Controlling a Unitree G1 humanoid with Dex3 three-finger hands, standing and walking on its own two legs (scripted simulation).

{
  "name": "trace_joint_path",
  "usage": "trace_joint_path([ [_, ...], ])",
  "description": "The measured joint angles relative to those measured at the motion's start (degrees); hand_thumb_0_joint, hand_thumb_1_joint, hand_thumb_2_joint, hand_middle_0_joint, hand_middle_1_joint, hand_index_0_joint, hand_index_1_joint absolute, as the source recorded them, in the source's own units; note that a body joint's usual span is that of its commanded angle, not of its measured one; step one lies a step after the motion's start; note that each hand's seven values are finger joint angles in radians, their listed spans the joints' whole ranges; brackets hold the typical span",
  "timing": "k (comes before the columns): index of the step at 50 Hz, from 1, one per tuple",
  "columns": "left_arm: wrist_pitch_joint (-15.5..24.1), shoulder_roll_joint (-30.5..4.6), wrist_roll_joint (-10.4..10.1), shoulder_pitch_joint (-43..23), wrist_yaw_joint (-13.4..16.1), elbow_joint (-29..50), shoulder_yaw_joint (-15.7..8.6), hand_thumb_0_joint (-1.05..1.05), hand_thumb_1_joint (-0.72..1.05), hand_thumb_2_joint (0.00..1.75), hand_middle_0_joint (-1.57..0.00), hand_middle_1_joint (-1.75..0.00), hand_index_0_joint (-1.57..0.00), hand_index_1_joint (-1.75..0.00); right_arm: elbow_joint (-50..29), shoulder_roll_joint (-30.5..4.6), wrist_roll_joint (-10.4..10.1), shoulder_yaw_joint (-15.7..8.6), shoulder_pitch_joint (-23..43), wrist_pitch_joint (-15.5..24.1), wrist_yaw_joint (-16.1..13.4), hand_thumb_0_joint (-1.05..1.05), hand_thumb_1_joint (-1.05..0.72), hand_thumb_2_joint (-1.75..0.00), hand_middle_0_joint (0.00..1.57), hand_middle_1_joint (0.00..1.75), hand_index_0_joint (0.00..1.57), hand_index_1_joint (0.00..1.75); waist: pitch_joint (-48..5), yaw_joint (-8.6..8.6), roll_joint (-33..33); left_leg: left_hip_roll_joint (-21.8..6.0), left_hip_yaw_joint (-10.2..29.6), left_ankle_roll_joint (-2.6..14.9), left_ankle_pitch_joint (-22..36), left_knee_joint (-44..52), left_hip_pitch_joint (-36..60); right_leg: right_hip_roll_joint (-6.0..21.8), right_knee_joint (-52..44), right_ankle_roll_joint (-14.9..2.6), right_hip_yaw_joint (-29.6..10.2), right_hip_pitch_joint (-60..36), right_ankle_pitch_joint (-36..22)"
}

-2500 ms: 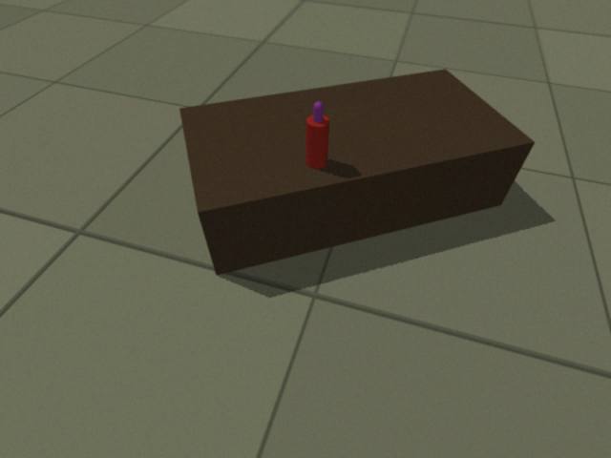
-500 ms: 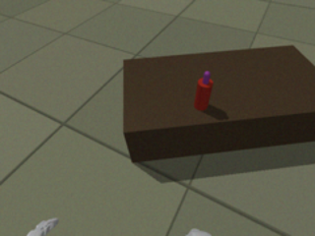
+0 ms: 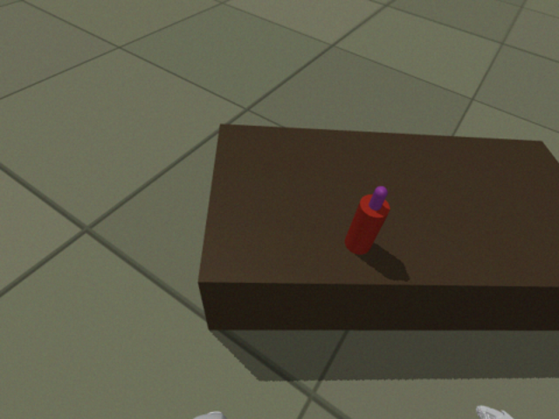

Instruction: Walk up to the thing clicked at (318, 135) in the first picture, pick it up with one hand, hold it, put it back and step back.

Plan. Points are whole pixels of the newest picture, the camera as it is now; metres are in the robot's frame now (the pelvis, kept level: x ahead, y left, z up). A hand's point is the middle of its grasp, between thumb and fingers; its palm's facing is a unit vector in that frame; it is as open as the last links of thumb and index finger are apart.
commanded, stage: walk up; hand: right
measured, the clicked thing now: (369, 218) +0.66 -0.24 -0.27
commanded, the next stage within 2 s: none
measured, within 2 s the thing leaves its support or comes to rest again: neither
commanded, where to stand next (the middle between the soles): +0.22 -0.05 m, yaw +2 degrees
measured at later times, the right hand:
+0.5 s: hand (508, 406) +0.19 -0.38 -0.15, palm faces -0.06 +0.94 -0.33, open 7.4 cm
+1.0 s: hand (472, 359) +0.26 -0.33 -0.13, palm faces -0.10 +0.92 -0.39, open 7.4 cm
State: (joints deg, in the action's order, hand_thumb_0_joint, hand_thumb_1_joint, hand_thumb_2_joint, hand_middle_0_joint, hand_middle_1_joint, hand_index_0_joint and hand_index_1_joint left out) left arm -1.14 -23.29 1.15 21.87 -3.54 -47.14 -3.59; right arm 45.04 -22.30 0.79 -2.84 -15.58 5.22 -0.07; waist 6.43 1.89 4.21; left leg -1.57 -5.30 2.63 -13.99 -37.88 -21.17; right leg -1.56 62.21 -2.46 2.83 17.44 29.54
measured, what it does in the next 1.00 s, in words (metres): walks ahead: right foot, then left foot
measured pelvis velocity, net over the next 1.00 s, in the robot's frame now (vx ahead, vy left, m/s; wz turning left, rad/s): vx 0.13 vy -0.07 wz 0.07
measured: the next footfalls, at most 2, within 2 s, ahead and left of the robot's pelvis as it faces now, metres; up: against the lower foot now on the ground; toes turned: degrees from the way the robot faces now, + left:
right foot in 0.30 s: +0.21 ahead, -0.23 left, +0.00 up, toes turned -4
left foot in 0.78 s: +0.22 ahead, +0.04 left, +0.00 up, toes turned +4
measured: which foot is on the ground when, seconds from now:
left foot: down 0.00-0.32, up 0.34-0.76, down 0.78-1.00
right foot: up 0.00-0.28, down 0.30-0.80, up 0.82-1.00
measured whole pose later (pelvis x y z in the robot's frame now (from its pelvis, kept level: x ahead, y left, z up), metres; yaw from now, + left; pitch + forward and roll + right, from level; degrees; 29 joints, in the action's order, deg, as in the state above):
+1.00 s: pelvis +0.13 -0.07 +0.00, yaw +4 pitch -2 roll +0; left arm 1.4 -23.5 0.0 12.9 1.1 -52.9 -1.6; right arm 49.5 -22.4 1.6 -2.4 -8.8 -0.9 1.6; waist 5.4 -0.2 0.4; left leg 0.9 -1.4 2.7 -15.7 -39.5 -22.4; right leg 2.8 46.8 -1.2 1.9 20.2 28.7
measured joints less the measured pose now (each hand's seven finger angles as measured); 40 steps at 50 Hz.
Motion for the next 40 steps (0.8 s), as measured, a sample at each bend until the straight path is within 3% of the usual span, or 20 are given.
trace_joint_path([
  [4, 0.04, -0.87, -0.36, -1.37, -0.42, 0.13, -0.25, 0.01, 0.9, 0.9, -0.2, -0.3, -0.21, -0.3, -0.43, 0.78, -0.68, 0.76, -1.25, 0.34, -0.39, 0.0, -0.9, -0.9, 0.21, 0.3, 0.21, 0.3, -0.76, -1.28, 0.85, -0.6, 0.35, -1.36, 0.17, 4.51, 5.05, 2.4, 4.74, 0.47, -5.0, 7.92, -4.97],
  [7, 0.62, -1.56, -0.65, -2.73, -0.98, 0.97, -0.9, 0.01, 0.91, 0.9, -0.2, -0.3, -0.21, -0.3, 0.04, 0.34, -0.38, 1.06, -2.52, 0.3, 0.14, 0.0, -0.9, -0.9, 0.21, 0.3, 0.21, 0.3, -0.92, -1.42, 0.78, -1.37, 0.76, -2.05, -0.42, 6.16, 7.54, 5.72, -1.89, 1.45, -6.18, 10.48, -8.5],
  [11, 1.03, -1.98, -0.54, -3.84, -1.9, 0.65, -1.35, 0.01, 0.91, 0.9, -0.2, -0.3, -0.2, -0.3, 0.29, -1.08, 0.18, 0.75, -3.42, 0.19, 1.25, 0.0, -0.9, -0.9, 0.21, 0.3, 0.21, 0.3, -1.41, -1.9, -0.11, -2.5, 0.45, -2.67, -2.52, 6.29, 9.56, 8.89, -14.74, 2.09, -4.95, 10.19, -12.69],
  [15, 2.25, -2.09, -0.37, -4.2, -1.57, -0.73, -1.49, 0.01, 0.91, 0.9, -0.2, -0.3, -0.21, -0.3, 0.48, -3.04, 0.2, 0.06, -4.54, -1.04, 1.72, 0.0, -0.9, -0.9, 0.21, 0.3, 0.21, 0.3, -3.01, -3.17, -2.49, -4.11, 1.56, -3.15, -7.15, 1.78, 8.88, 7.89, -23.7, 1.79, -2.52, 5.83, -15.59],
  [17, 3.53, -1.35, -0.04, -4.66, -0.59, -1.15, -1.65, 0.01, 0.91, 0.9, -0.2, -0.3, -0.21, -0.3, 1.45, -3.95, 0.07, -0.52, -4.45, -2.31, 1.18, 0.0, -0.9, -0.9, 0.21, 0.3, 0.21, 0.3, -2.84, -3.05, -5.49, -5.9, 3.86, -1.46, -11.14, -5.69, 6.44, 5.82, -22.05, 3.14, -0.89, 5.18, -15.06],
  [19, 4.24, -0.4, 0.1, -5.02, 0.26, -0.81, -1.02, 0.01, 0.91, 0.9, -0.2, -0.3, -0.21, -0.3, 2.91, -3.76, -0.13, -0.65, -3.85, -3.72, 0.44, 0.0, -0.9, -0.9, 0.21, 0.3, 0.2, 0.3, -2.51, -2.28, -6.53, -3.04, 6.67, -1.13, -13.62, -15.64, 2.57, 5.7, -20.24, 3.08, -0.29, 5.07, -12.92],
  [21, 4.52, 0.74, -0.31, -5.0, 0.69, -0.55, -0.15, 0.01, 0.9, 0.9, -0.2, -0.3, -0.21, -0.3, 3.95, -3.65, -0.47, -0.27, -3.03, -4.42, 0.36, 0.0, -0.9, -0.9, 0.21, 0.3, 0.2, 0.3, -2.1, -1.27, -7.21, -0.6, 6.78, -1.1, -13.4, -22.39, -0.92, 5.63, -21.86, 2.61, -0.32, 3.77, -12.96],
  [24, 5.0, 1.77, -0.77, -4.58, 1.43, -0.53, 1.05, 0.01, 0.9, 0.9, -0.2, -0.3, -0.21, -0.3, 4.29, -3.28, -0.98, 0.03, -1.92, -4.45, 0.7, 0.01, -0.91, -0.9, 0.2, 0.3, 0.2, 0.3, -1.25, -0.81, -8.35, 0.81, 6.84, -1.0, -10.3, -24.69, -4.82, 5.14, -25.89, 2.04, 0.38, 1.16, -14.18],
  [33, 5.24, 1.32, -0.63, -4.76, 3.99, -0.29, 1.92, 0.01, 0.9, 0.9, -0.21, -0.3, -0.21, -0.3, 4.27, -1.25, 0.08, 0.05, 2.04, -6.7, 1.24, 0.0, -0.9, -0.9, 0.21, 0.3, 0.2, 0.3, 1.56, -0.46, -8.21, 0.92, 8.94, -2.01, -5.73, -12.59, -6.09, 4.33, -26.23, 1.57, 2.76, -1.03, -12.77],
  [38, 4.01, 0.13, -0.71, -6.97, 4.41, -0.15, 2.22, 0.01, 0.9, 0.9, -0.21, -0.3, -0.21, -0.3, 4.09, -1.13, 0.38, -0.44, 4.09, -7.05, 1.78, 0.0, -0.9, -0.9, 0.21, 0.3, 0.2, 0.3, 1.69, -0.88, -6.18, 0.68, 5.78, -1.23, -4.68, -5.23, -1.62, 6.49, -20.32, 2.7, 3.93, 1.6, -9.55],
  [40, 3.3, -0.77, -0.7, -8.44, 4.56, -0.7, 2.12, 0.01, 0.9, 0.9, -0.21, -0.3, -0.21, -0.3, 4.45, -0.48, 0.67, -0.74, 5.19, -6.68, 1.76, 0.0, -0.9, -0.9, 0.21, 0.3, 0.2, 0.3, 2.19, -0.97, -3.25, 2.71, 4.46, -1.41, -3.37, -3.82, -0.59, 8.97, -16.9, 2.95, 2.9, 3.06, -7.9],
])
